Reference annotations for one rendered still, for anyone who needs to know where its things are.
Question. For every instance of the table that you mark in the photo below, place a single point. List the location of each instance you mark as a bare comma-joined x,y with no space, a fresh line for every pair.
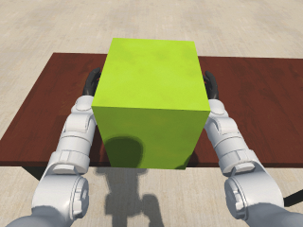
264,96

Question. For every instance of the robot left forearm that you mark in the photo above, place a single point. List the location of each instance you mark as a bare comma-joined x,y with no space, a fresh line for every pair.
71,157

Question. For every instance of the robot right hand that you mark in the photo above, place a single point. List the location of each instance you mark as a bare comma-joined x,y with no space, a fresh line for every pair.
211,86

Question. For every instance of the robot left hand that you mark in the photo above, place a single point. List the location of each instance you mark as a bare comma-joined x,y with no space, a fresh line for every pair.
91,83

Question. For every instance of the robot left upper arm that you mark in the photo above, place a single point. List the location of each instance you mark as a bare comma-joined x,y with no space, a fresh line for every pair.
59,201

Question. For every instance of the robot right forearm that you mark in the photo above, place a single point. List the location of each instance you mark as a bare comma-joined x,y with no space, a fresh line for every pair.
235,158

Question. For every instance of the carton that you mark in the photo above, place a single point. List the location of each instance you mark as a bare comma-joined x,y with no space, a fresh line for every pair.
151,103

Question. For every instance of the robot right upper arm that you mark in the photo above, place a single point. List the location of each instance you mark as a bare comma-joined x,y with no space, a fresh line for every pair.
254,198

